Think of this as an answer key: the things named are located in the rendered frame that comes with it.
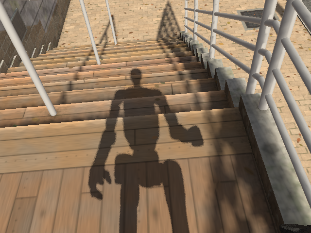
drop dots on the robot right hand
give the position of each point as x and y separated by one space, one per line
294 228

